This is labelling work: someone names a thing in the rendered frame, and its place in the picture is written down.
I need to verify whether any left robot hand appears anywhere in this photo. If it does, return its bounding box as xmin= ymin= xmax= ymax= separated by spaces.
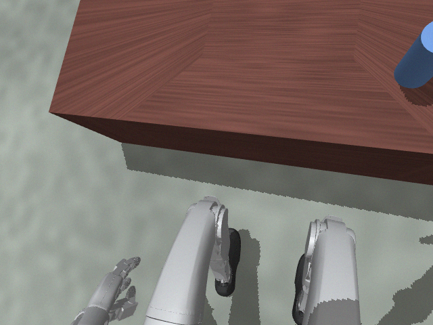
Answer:
xmin=87 ymin=257 xmax=141 ymax=322

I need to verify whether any can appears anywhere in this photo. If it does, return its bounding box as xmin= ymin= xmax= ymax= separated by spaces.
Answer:
xmin=394 ymin=22 xmax=433 ymax=88

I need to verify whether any left robot arm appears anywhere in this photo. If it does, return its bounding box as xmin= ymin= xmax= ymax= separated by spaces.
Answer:
xmin=70 ymin=307 xmax=110 ymax=325

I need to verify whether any right robot foot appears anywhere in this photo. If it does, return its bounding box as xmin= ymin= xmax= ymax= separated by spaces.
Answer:
xmin=292 ymin=254 xmax=305 ymax=325

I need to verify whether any left robot foot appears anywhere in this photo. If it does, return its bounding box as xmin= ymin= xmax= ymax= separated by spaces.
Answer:
xmin=215 ymin=228 xmax=241 ymax=297

